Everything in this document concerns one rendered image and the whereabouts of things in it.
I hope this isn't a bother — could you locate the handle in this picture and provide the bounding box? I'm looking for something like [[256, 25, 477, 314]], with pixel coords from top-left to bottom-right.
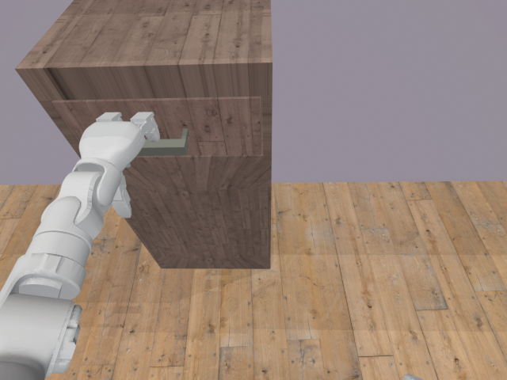
[[137, 128, 189, 156]]

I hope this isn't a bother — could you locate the cabinet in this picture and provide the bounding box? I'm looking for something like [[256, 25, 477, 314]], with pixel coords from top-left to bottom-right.
[[15, 0, 273, 269]]

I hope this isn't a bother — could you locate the left robot upper arm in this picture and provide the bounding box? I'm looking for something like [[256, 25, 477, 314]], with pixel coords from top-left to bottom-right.
[[0, 293, 82, 380]]

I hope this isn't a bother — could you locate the drawer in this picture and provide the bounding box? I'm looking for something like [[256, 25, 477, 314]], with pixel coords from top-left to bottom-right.
[[52, 97, 261, 156]]

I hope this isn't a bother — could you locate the left robot forearm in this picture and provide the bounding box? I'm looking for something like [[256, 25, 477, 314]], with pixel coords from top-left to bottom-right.
[[0, 158, 121, 309]]

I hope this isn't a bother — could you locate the left robot hand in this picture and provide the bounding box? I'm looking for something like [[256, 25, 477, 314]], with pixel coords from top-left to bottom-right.
[[79, 112, 160, 219]]

